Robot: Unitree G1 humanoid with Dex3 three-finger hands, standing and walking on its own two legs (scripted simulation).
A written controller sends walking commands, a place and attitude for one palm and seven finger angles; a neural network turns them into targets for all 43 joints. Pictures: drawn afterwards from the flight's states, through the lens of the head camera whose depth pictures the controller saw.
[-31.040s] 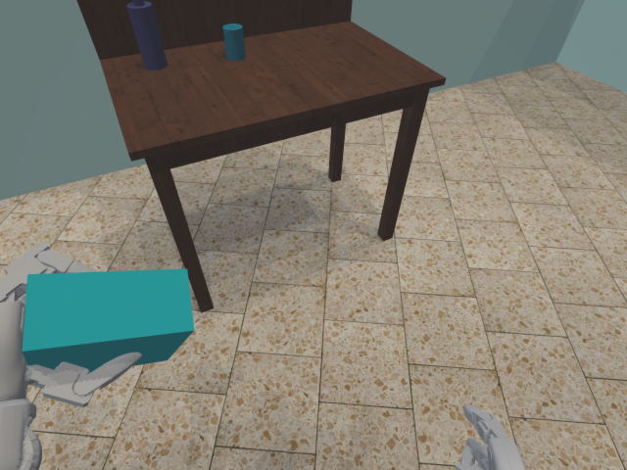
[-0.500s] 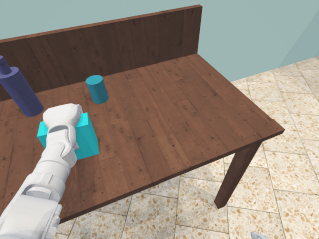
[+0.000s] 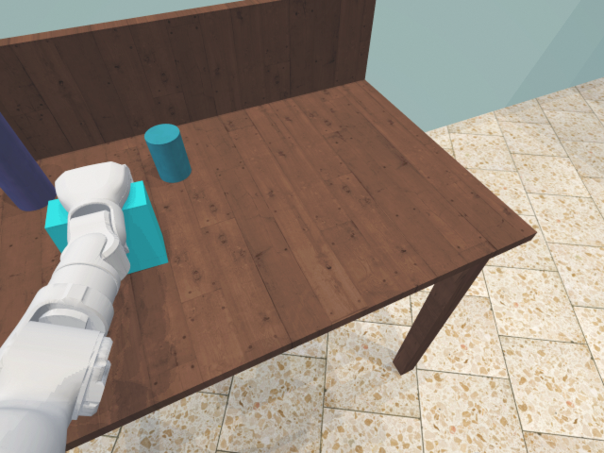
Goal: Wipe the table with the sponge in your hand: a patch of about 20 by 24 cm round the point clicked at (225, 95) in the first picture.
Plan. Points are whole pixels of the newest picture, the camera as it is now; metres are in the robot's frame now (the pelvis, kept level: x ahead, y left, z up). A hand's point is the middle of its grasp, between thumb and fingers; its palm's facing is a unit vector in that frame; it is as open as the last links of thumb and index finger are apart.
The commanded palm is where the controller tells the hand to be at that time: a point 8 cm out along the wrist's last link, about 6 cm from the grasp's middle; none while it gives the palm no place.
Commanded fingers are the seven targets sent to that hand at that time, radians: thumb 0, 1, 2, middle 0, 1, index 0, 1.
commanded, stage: slide back across to the first lane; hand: left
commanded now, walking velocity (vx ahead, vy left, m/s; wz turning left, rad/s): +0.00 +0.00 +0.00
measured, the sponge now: (117, 243) +0.42 +0.29 +0.02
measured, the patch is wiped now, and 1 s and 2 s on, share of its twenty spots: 1.00 1.00 1.00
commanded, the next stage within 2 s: wipe back along the first lane in 0.70 s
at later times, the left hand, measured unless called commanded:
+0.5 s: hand (79, 211) +0.43 +0.33 +0.08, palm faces -0.10 +0.00 -0.99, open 9.9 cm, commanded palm +0.41 +0.32 +0.13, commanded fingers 0.00 0.10 1.30 -1.20 -1.60 -1.20 -1.60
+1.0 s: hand (50, 233) +0.40 +0.36 +0.08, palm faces -0.08 -0.02 -1.00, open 9.9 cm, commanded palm +0.36 +0.35 +0.12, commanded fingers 0.00 0.10 1.30 -1.20 -1.60 -1.20 -1.60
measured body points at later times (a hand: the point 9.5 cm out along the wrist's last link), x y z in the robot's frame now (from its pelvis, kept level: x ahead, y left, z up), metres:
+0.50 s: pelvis +0.02 +0.01 +0.00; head +0.05 +0.01 +0.45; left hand +0.43 +0.32 +0.14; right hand +0.10 -0.26 -0.12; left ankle +0.04 +0.13 -0.72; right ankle +0.01 -0.12 -0.72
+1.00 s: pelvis +0.04 +0.01 +0.01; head +0.06 +0.01 +0.46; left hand +0.40 +0.35 +0.13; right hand +0.17 -0.25 -0.11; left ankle +0.04 +0.13 -0.72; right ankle +0.01 -0.12 -0.72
